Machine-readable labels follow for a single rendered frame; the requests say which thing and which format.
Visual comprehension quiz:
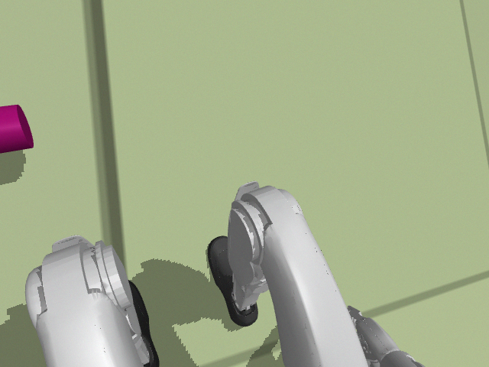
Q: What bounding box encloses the right robot hand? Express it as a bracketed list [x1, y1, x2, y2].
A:
[347, 306, 400, 367]

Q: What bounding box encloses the left robot foot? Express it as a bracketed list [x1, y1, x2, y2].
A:
[128, 280, 160, 367]

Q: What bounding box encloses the right robot foot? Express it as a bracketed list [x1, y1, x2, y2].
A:
[208, 236, 258, 326]

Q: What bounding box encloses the can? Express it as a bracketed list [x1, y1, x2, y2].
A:
[0, 105, 34, 154]

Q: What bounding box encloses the right robot arm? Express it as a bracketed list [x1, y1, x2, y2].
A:
[380, 351, 425, 367]

